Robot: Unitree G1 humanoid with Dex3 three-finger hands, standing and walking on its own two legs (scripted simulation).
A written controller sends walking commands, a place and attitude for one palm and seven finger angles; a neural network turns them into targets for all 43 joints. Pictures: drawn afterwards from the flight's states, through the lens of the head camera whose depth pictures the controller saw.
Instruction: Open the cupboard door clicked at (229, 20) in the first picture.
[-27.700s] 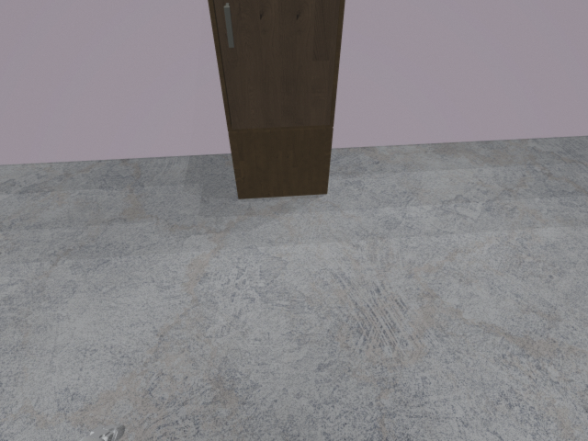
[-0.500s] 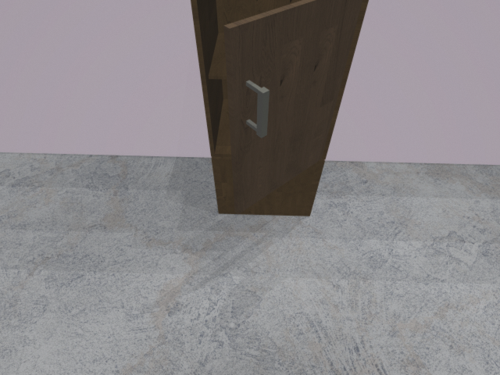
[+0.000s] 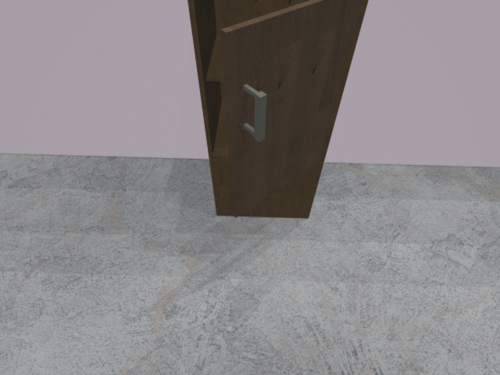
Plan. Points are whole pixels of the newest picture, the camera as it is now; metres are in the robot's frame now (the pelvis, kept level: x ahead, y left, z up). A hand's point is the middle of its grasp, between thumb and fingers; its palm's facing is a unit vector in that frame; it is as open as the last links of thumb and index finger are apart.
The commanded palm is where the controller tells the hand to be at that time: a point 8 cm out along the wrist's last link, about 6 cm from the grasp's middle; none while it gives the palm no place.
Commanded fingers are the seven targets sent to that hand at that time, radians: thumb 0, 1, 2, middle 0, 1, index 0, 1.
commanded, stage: walk to a spot facing it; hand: left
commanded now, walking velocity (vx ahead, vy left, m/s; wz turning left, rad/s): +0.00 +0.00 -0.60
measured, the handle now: (254, 113) +0.64 +0.03 +0.06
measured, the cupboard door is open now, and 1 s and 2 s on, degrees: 41 41 41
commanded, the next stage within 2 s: none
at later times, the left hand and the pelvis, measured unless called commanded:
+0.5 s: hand out of the picture +0.06 +0.15 -0.17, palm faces -0.19 -0.94 -0.29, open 7.4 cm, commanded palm none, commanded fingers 0.00 0.90 0.90 -0.20 -0.30 -0.20 -0.30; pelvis -0.01 -0.05 -0.01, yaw -15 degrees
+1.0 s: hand (169, 367) +0.17 +0.17 -0.19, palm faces -0.43 -0.87 -0.23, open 7.4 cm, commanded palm none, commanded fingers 0.00 0.90 0.90 -0.20 -0.30 -0.20 -0.30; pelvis +0.01 +0.00 -0.01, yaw -32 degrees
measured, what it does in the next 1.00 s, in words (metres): steps on the spot, turning right: left foot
